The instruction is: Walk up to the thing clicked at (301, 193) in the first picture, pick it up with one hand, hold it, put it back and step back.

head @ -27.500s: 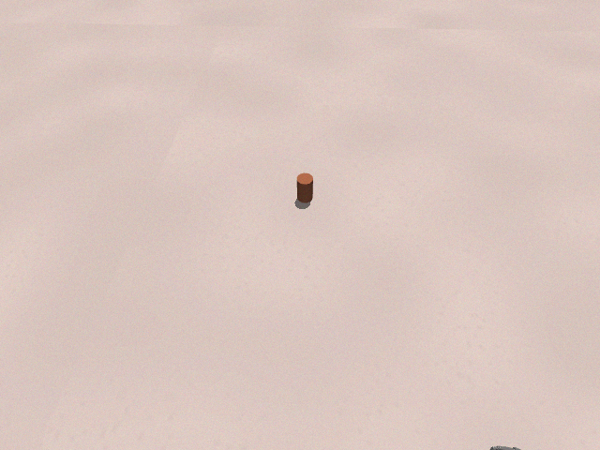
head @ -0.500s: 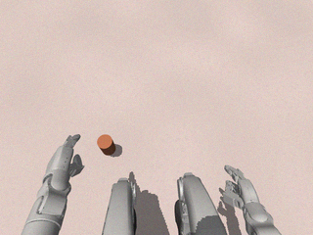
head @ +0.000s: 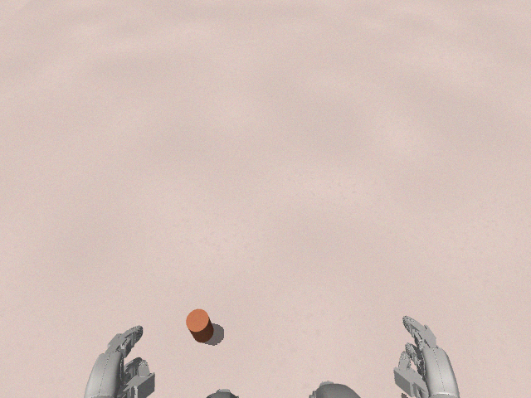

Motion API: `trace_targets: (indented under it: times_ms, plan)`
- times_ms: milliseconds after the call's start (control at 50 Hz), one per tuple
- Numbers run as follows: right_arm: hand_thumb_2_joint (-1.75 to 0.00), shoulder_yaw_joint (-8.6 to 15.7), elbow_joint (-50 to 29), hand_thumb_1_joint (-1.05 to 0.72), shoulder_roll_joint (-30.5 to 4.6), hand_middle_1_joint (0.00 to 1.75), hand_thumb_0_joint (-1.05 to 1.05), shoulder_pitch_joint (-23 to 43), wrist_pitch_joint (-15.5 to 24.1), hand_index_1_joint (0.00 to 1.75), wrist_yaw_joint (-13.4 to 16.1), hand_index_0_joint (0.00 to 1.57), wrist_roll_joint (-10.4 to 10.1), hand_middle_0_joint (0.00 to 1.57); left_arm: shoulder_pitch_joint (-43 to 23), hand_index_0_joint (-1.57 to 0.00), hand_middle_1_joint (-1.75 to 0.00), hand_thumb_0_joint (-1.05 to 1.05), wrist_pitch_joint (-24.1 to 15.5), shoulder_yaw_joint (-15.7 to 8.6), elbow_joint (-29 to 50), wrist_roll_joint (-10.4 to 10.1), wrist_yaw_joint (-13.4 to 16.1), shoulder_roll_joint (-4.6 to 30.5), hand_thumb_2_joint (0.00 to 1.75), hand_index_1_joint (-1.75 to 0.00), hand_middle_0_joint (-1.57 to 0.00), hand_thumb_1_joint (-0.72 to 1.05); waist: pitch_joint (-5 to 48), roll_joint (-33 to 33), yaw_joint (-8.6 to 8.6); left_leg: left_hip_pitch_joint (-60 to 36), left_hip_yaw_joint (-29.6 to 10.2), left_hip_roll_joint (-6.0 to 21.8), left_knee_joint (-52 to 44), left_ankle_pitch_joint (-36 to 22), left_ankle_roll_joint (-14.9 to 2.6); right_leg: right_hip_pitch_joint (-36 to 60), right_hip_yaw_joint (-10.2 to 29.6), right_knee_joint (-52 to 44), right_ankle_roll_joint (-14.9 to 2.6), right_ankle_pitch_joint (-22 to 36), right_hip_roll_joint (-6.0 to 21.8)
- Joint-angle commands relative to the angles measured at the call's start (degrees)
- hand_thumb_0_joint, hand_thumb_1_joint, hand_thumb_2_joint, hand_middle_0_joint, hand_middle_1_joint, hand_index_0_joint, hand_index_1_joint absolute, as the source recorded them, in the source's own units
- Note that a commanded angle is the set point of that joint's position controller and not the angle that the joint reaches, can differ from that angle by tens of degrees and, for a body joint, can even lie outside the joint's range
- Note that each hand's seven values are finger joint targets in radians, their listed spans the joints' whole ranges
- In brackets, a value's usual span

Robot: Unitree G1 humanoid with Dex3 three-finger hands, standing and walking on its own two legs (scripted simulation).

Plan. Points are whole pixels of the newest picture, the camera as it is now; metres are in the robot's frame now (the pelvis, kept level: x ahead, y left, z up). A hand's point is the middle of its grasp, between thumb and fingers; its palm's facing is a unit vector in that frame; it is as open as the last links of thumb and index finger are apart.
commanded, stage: home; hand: left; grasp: from above
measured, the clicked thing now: (200, 326) +0.44 +0.22 -0.65
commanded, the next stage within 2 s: none
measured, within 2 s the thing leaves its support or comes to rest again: neither
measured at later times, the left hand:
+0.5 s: hand (150, 391) +0.16 +0.18 -0.04, palm faces +0.06 -0.98 -0.20, open 7.4 cm
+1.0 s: hand (153, 394) +0.15 +0.17 -0.04, palm faces +0.06 -0.98 -0.20, open 7.4 cm
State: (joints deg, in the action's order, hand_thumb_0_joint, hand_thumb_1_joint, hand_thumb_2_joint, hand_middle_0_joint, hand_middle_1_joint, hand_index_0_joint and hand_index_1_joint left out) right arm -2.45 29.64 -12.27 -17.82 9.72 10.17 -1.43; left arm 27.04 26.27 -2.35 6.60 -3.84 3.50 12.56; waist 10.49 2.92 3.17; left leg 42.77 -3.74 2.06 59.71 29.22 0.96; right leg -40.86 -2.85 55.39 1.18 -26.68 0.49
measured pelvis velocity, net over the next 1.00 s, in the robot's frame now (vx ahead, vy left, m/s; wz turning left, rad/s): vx -0.01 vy -0.01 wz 0.01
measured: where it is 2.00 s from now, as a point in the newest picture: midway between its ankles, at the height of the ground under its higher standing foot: outside the picture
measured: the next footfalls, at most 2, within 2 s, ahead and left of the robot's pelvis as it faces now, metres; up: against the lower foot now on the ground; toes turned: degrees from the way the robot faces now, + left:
none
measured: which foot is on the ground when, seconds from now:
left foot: down 0.00-1.00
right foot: down 0.00-1.00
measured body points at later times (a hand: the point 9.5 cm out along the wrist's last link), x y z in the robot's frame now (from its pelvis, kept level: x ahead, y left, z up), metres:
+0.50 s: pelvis +0.00 +0.00 +0.01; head +0.02 +0.00 +0.46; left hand +0.15 +0.23 -0.03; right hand +0.16 -0.24 -0.06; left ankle +0.00 +0.12 -0.68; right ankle +0.01 -0.14 -0.68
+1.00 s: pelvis -0.01 -0.01 +0.00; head +0.01 +0.00 +0.45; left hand +0.15 +0.23 -0.02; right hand +0.15 -0.25 -0.06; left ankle +0.00 +0.12 -0.68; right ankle +0.01 -0.14 -0.68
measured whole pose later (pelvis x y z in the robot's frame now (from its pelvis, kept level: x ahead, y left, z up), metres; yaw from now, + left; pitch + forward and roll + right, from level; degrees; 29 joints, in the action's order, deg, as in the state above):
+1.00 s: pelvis -0.01 -0.01 +0.00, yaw +0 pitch +9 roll -2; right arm -1.6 31.4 -12.5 -16.5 14.1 10.5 -0.3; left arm 28.1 26.6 -1.9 6.8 -3.0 0.9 12.6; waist 9.0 2.5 2.0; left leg 38.9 -3.8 2.0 57.8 28.2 1.4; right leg -37.4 -2.9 54.4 0.8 -26.2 0.5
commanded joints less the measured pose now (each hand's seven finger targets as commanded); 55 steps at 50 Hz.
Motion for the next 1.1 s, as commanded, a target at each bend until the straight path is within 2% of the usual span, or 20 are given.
trace_targets:
  times_ms: [0, 80, 100, 180, 300, 320, 400, 480, 520, 620, 680, 720, 740, 780, 840, 880, 960, 980, 1000, 1080]
  plan:
    - [-0.90, 3.1, -9.3, -0.90, -6.6, 0.30, 0.00, 4.3, 4.5, 0.30, 1.0, 0.20, 0.4, 0.20, 0.7, -0.20, -0.30, 0.00, -2.1, -2.6, 11.7, 0.5, -0.8, 5.5, 0.90, -0.30, -0.20, 0.90, 3.9, -0.3, -0.10, -7.2, 1.4, -2.2, -10.8, -15.3, -1.77, 6.5, -1.7, -9.9, -1.36, 12.9, -1.9]
    - [-0.90, 3.3, -9.1, -0.90, -7.0, 0.30, 0.00, 4.7, 5.5, 0.30, 0.9, 0.20, 0.6, 0.20, 0.0, -0.20, -0.30, 0.00, -2.6, -2.6, 11.3, 0.8, -1.8, 5.5, 0.90, -0.30, -0.20, 0.90, 1.5, -1.1, -0.29, -7.4, 1.5, -2.3, -11.6, -13.2, -1.83, 5.9, -1.9, -10.5, -1.20, 10.8, -1.8]
    - [-0.90, 3.5, -9.0, -0.90, -7.1, 0.30, 0.00, 4.6, 5.8, 0.30, 0.8, 0.20, 0.8, 0.20, -0.3, -0.20, -0.30, 0.00, -2.8, -2.6, 10.9, 0.8, -2.0, 5.5, 0.90, -0.30, -0.20, 0.90, 1.9, -1.4, 0.13, -7.8, 1.4, -2.3, -11.6, -13.2, -1.84, 5.9, -1.8, -10.5, -1.17, 10.8, -1.8]
    - [-0.90, 3.8, -8.5, -0.90, -7.4, 0.30, 0.00, 4.5, 6.4, 0.30, 0.6, 0.20, 1.0, 0.20, -0.1, -0.20, -0.30, 0.00, -3.3, -2.7, 11.7, 1.1, -2.4, 5.9, 0.90, -0.30, -0.20, 0.90, 4.3, 0.8, -0.38, -9.6, 1.1, -2.1, -11.4, -17.2, -1.26, 6.8, -1.7, -9.2, -1.39, 13.7, -1.8]
    - [-0.90, 3.4, -8.5, -0.90, -7.1, 0.30, 0.00, 5.8, 6.8, 0.30, 0.6, 0.20, 1.1, 0.20, -0.3, -0.20, -0.30, 0.00, -3.4, -3.2, 11.3, 1.4, -2.0, 6.3, 0.90, -0.30, -0.20, 0.90, 2.7, -0.6, -0.82, -8.5, 1.7, -2.5, -11.4, -13.7, -1.73, 7.4, -1.4, -10.7, -0.93, 11.6, -1.5]
    - [-0.90, 3.4, -8.2, -0.90, -7.1, 0.30, 0.00, 5.6, 6.9, 0.30, 0.6, 0.20, 1.2, 0.20, -0.6, -0.20, -0.30, 0.00, -3.4, -2.7, 11.4, 1.3, -2.1, 5.9, 0.90, -0.30, -0.20, 0.90, 3.1, -0.4, -0.53, -8.7, 1.7, -2.5, -11.3, -13.5, -1.75, 7.5, -1.2, -10.6, -1.04, 11.6, -1.4]
    - [-0.90, 3.5, -8.1, -0.90, -7.2, 0.30, 0.00, 5.5, 6.9, 0.30, 0.7, 0.20, 1.1, 0.20, 0.8, -0.20, -0.30, 0.00, -3.3, -2.8, 10.9, 1.5, -1.9, 5.9, 0.90, -0.30, -0.20, 0.90, 3.3, 0.4, -1.15, -9.1, 1.3, -2.2, -11.7, -15.0, -1.42, 7.3, -1.5, -9.9, -1.25, 12.3, -1.6]
    - [-0.90, 3.6, -8.1, -0.90, -7.2, 0.30, 0.00, 5.6, 7.0, 0.30, 0.8, 0.20, 1.1, 0.20, 0.0, -0.20, -0.30, 0.00, -3.4, -3.2, 11.4, 1.4, -1.8, 6.1, 0.90, -0.30, -0.20, 0.90, 3.5, 0.6, -1.13, -8.9, 1.4, -2.1, -11.7, -14.2, -1.47, 7.3, -1.4, -9.9, -1.26, 11.5, -1.7]
    - [-0.90, 3.6, -8.1, -0.90, -7.2, 0.30, 0.00, 5.5, 7.2, 0.30, 0.8, 0.20, 1.1, 0.20, 0.4, -0.20, -0.30, 0.00, -3.3, -2.8, 11.1, 1.4, -1.8, 5.9, 0.90, -0.30, -0.20, 0.90, 3.6, -0.9, -1.00, -8.6, 1.5, -2.2, -11.4, -14.1, -1.63, 7.5, -1.3, -10.2, -1.12, 11.7, -1.6]
    - [-0.90, 3.6, -7.8, -0.90, -7.3, 0.30, 0.00, 5.5, 7.5, 0.30, 0.9, 0.20, 1.1, 0.20, -0.3, -0.20, -0.30, 0.00, -3.1, -2.9, 11.2, 1.2, -2.0, 5.8, 0.90, -0.30, -0.20, 0.90, 1.9, -0.4, -1.03, -7.8, 1.4, -2.1, -12.1, -10.9, -1.58, 6.6, -1.4, -10.5, -1.06, 8.7, -1.7]
    - [-0.90, 3.7, -7.8, -0.90, -7.2, 0.30, 0.00, 5.7, 7.7, 0.30, 1.1, 0.20, 1.0, 0.20, 0.4, -0.20, -0.30, 0.00, -3.0, -3.1, 11.1, 1.3, -2.0, 6.1, 0.90, -0.30, -0.20, 0.90, 2.4, -0.6, -1.36, -7.5, 1.7, -2.2, -11.7, -11.0, -1.60, 6.8, -1.2, -10.7, -1.00, 8.8, -1.6]
    - [-0.90, 3.7, -7.7, -0.90, -7.3, 0.30, 0.00, 5.4, 7.8, 0.30, 1.0, 0.20, 1.0, 0.20, 0.1, -0.20, -0.30, 0.00, -3.0, -3.5, 11.7, 1.0, -2.0, 6.4, 0.90, -0.30, -0.20, 0.90, 2.7, -1.1, -1.10, -7.9, 1.8, -2.3, -11.4, -11.0, -1.76, 7.1, -1.0, -10.8, -0.88, 9.0, -1.5]
    - [-0.90, 3.7, -7.5, -0.90, -7.4, 0.30, 0.00, 5.2, 7.8, 0.30, 1.0, 0.20, 1.0, 0.20, 0.1, -0.20, -0.30, 0.00, -3.0, -2.8, 11.1, 1.1, -2.1, 5.9, 0.90, -0.30, -0.20, 0.90, 3.5, -0.5, -0.65, -8.4, 1.8, -2.3, -11.4, -11.8, -1.71, 7.2, -0.8, -10.6, -1.03, 9.8, -1.5]
    - [-0.90, 3.8, -7.4, -0.90, -7.3, 0.30, 0.00, 5.3, 7.8, 0.30, 1.0, 0.20, 1.1, 0.20, -0.3, -0.20, -0.30, 0.00, -3.0, -3.0, 11.5, 1.1, -2.2, 6.2, 0.90, -0.30, -0.20, 0.90, 3.4, -0.2, -0.89, -8.3, 1.6, -2.1, -11.5, -12.3, -1.59, 7.1, -0.9, -10.4, -1.05, 10.0, -1.6]
    - [-0.90, 3.6, -7.8, -0.90, -7.3, 0.30, 0.00, 5.9, 7.8, 0.30, 1.2, 0.20, 1.0, 0.20, -0.5, -0.20, -0.30, 0.00, -2.8, -3.1, 10.9, 1.3, -2.0, 6.2, 0.90, -0.30, -0.20, 0.90, 1.4, -1.3, -1.09, -7.1, 1.8, -2.3, -11.8, -9.4, -1.81, 6.3, -1.0, -11.3, -0.93, 7.5, -1.5]
    - [-0.90, 3.8, -7.5, -0.90, -7.4, 0.30, 0.00, 5.6, 7.9, 0.30, 1.1, 0.20, 0.9, 0.20, -0.8, -0.20, -0.30, 0.00, -2.9, -3.2, 11.9, 1.1, -2.1, 6.5, 0.90, -0.30, -0.20, 0.90, 3.0, -0.5, -0.94, -7.9, 2.0, -2.3, -11.3, -10.7, -1.84, 7.0, -0.7, -11.2, -0.94, 8.7, -1.4]
    - [-0.90, 3.7, -7.6, -0.90, -7.1, 0.30, 0.00, 5.5, 8.1, 0.30, 1.3, 0.20, 1.0, 0.20, -0.8, -0.20, -0.30, 0.00, -2.6, -3.0, 12.4, 1.4, -2.0, 6.5, 0.90, -0.30, -0.20, 0.90, 2.7, -0.9, -0.94, -7.8, 2.2, -2.4, -11.0, -11.2, -1.84, 6.9, -0.7, -11.1, -0.81, 9.2, -1.3]
    - [-0.90, 3.7, -7.4, -0.90, -7.0, 0.30, 0.00, 5.6, 8.0, 0.30, 1.3, 0.20, 1.0, 0.20, -0.6, -0.20, -0.30, 0.00, -2.6, -3.4, 11.5, 1.5, -1.9, 6.5, 0.90, -0.30, -0.20, 0.90, 2.2, -1.5, -1.10, -7.2, 2.1, -2.4, -11.1, -10.3, -1.83, 6.7, -0.7, -11.3, -0.80, 8.4, -1.3]
    - [-0.90, 3.6, -7.6, -0.90, -7.0, 0.30, 0.00, 5.8, 8.1, 0.30, 1.3, 0.20, 1.0, 0.20, 0.1, -0.20, -0.30, 0.00, -2.3, -2.7, 10.6, 1.6, -2.0, 5.9, 0.90, -0.30, -0.20, 0.90, 1.8, -1.5, -1.02, -7.1, 2.2, -2.5, -11.2, -9.6, -1.90, 6.6, -0.7, -11.6, -0.84, 7.8, -1.2]
    - [-0.90, 3.6, -7.3, -0.90, -7.2, 0.30, 0.00, 5.8, 8.2, 0.30, 1.3, 0.20, 1.0, 0.20, -1.0, -0.20, -0.30, 0.00, -2.5, -2.8, 11.9, 1.3, -2.2, 6.2, 0.90, -0.30, -0.20, 0.90, 1.0, 0.3, -0.97, -6.9, 1.8, -2.2, -12.4, -7.3, -1.67, 5.8, -0.9, -11.2, -0.89, 5.7, -1.5]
